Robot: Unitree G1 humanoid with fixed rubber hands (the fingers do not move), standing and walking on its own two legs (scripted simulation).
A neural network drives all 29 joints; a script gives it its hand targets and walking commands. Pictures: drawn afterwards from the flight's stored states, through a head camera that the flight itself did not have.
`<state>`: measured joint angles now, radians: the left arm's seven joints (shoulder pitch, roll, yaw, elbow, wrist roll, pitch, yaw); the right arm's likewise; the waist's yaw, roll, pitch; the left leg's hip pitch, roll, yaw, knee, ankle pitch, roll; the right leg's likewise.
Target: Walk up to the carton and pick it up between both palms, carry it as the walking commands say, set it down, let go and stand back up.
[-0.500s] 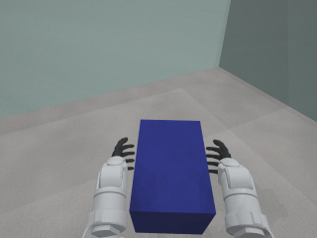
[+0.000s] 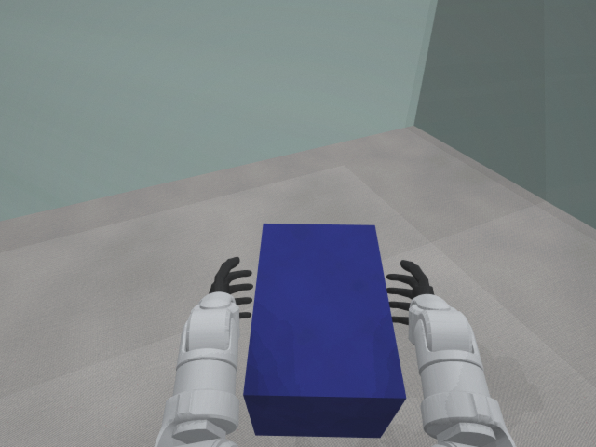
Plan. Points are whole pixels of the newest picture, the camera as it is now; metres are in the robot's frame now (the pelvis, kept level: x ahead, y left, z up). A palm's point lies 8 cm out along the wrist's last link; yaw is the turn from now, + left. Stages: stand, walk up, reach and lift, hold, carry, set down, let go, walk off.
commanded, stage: hold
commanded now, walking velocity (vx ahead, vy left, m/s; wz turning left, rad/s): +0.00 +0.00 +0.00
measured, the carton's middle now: (318, 324) +0.33 +0.00 -0.03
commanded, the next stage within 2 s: carry in 0.86 s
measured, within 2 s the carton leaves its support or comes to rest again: neither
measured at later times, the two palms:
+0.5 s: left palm (221, 306) +0.30 +0.15 +0.06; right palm (421, 310) +0.29 -0.14 +0.06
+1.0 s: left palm (226, 305) +0.30 +0.14 +0.07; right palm (424, 311) +0.29 -0.14 +0.06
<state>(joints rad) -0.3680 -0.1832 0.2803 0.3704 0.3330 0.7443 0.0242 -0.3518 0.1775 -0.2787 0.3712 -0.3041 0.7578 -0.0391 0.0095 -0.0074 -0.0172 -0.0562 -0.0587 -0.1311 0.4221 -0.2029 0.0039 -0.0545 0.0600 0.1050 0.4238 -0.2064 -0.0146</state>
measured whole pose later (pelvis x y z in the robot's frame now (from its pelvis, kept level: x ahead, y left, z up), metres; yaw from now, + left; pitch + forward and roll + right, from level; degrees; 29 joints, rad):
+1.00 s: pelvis -0.01 +0.00 -0.01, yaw -1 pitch +0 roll +0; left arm -0.33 -0.17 0.18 0.18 0.25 0.79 0.09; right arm -0.31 0.16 -0.18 0.17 -0.26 0.81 -0.08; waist 0.01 0.00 -0.08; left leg -0.32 -0.05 -0.09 0.55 -0.23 0.00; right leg -0.32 0.06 0.09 0.55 -0.22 -0.01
